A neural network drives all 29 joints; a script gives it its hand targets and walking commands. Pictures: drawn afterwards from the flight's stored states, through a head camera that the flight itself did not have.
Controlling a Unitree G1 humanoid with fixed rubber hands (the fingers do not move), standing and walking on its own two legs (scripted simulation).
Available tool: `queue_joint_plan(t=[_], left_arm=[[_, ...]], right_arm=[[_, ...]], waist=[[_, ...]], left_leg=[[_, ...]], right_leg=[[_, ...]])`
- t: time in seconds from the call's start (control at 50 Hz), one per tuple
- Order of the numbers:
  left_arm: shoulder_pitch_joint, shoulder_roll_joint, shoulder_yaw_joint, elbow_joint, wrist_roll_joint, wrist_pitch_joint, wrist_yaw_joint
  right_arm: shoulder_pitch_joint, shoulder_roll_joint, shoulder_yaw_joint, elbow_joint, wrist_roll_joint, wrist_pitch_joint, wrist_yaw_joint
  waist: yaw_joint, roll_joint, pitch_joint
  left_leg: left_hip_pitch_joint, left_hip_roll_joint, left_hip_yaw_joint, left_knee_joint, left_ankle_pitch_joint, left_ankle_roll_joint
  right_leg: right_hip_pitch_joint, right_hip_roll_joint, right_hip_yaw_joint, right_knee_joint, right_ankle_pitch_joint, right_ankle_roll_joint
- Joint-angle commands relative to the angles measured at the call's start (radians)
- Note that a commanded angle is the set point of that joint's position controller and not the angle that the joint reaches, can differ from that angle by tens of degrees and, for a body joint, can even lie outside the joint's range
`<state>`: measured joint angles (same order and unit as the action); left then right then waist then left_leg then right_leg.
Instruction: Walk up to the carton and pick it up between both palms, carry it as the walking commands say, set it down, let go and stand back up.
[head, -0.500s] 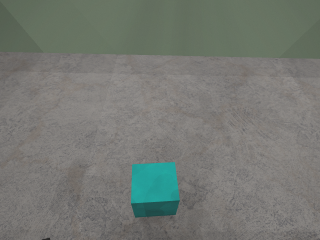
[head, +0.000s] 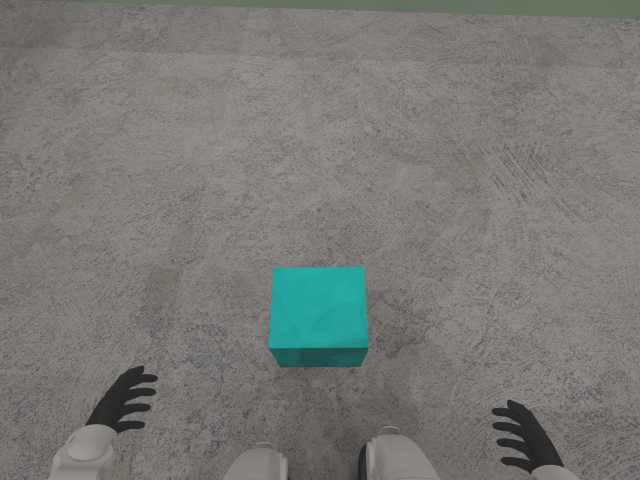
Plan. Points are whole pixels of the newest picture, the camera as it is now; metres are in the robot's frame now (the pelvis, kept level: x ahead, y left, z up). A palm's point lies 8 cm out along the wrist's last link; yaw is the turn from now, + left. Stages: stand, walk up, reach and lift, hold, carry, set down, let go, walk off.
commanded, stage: reach and lift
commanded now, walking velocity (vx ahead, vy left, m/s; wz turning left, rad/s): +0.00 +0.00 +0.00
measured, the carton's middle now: (319, 320) +0.48 +0.04 -0.61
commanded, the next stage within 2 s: none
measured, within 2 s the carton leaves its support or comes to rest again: neither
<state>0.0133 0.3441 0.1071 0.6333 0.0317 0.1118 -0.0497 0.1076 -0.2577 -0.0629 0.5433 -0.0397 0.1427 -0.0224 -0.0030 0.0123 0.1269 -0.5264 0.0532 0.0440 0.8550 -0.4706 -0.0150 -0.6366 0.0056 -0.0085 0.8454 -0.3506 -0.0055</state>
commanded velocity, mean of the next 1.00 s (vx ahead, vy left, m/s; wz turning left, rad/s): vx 0.00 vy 0.00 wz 0.00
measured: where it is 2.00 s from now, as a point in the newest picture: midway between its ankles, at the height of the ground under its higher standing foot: outside the picture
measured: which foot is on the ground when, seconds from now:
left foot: down 0.00-1.00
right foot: down 0.00-1.00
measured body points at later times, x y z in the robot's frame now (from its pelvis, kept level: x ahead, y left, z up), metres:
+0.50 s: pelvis -0.04 +0.00 -0.03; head +0.16 +0.00 +0.37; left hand +0.30 +0.26 -0.14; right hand +0.30 -0.23 -0.15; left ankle -0.03 +0.13 -0.70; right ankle +0.04 -0.11 -0.70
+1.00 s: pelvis -0.04 +0.00 -0.06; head +0.24 +0.00 +0.28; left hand +0.42 +0.24 -0.19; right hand +0.44 -0.19 -0.18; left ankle -0.03 +0.13 -0.70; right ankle +0.04 -0.11 -0.70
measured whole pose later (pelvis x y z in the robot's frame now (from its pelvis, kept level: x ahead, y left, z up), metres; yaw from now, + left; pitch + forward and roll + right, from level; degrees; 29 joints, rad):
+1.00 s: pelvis -0.04 +0.00 -0.06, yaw +2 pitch +38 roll +2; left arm -0.93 0.33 0.22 0.88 -0.04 0.15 -0.01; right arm -0.91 -0.25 -0.15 0.76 0.03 0.18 -0.08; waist 0.00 -0.02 0.02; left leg -1.33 0.03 0.03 1.09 -0.43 -0.02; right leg -1.42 -0.01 0.01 1.04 -0.29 -0.01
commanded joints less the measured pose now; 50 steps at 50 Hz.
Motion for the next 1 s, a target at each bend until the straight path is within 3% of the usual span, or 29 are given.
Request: queue_joint_plan(t=[0.0, 0.14, 0.24, 0.36, 0.62, 0.88, 0.98], left_arm=[[-0.136, 0.183, 0.153, -0.048, -0.027, -0.032, -0.012], [-0.371, 0.154, 0.121, -0.034, -0.055, 0.025, -0.005], [-0.552, 0.159, 0.127, -0.014, -0.08, 0.063, 0.002], [-0.66, 0.159, 0.154, 0.025, -0.092, 0.086, 0.017], [-0.83, 0.127, 0.198, 0.029, -0.135, -0.006, 0.039], [-1.173, 0.161, 0.242, 0.131, -0.142, -0.02, 0.059], [-1.324, 0.164, 0.259, 0.16, -0.133, -0.016, 0.076]], right_arm=[[-0.178, -0.114, -0.08, -0.15, 0.056, -0.006, -0.032], [-0.411, -0.129, -0.092, -0.123, 0.074, 0.06, -0.03], [-0.597, -0.125, -0.087, -0.101, 0.094, 0.109, -0.029], [-0.711, -0.114, -0.1, -0.046, 0.102, 0.136, -0.043], [-0.919, -0.081, -0.147, -0.005, 0.119, 0.025, -0.072], [-1.312, -0.14, -0.192, 0.099, 0.113, 0.006, -0.07], [-1.46, -0.171, -0.226, 0.155, 0.101, 0.008, -0.07]], waist=[[0.01, -0.056, -0.401], [-0.006, -0.029, -0.38], [-0.004, -0.039, -0.418], [-0.001, -0.05, -0.547], [0.006, -0.075, -0.906], [0.056, -0.074, -1.03], [0.054, -0.062, -1.093]], left_leg=[[-0.334, -0.092, -0.069, -0.003, 0.327, 0.005], [-0.336, -0.076, -0.064, -0.005, 0.132, 0.015], [-0.43, -0.08, -0.058, 0.016, 0.065, 0.019], [-0.518, -0.094, -0.052, 0.042, 0.139, 0.012], [-0.717, -0.122, -0.035, 0.104, 0.418, -0.012], [-0.834, -0.125, -0.014, 0.152, 0.414, -0.003], [-0.87, -0.128, -0.012, 0.167, 0.438, -0.005]], right_leg=[[0.342, 0.013, 0.054, 0.054, 0.526, 0.049], [0.141, 0.01, 0.021, 0.028, 0.188, 0.061], [0.086, 0.004, 0.018, 0.054, 0.103, 0.07], [0.107, 0.008, 0.023, 0.09, 0.199, 0.071], [0.134, 0.012, 0.053, 0.207, 0.659, 0.05], [0.068, 0.015, 0.068, 0.264, 0.65, 0.038], [0.067, 0.018, 0.068, 0.281, 0.68, 0.033]])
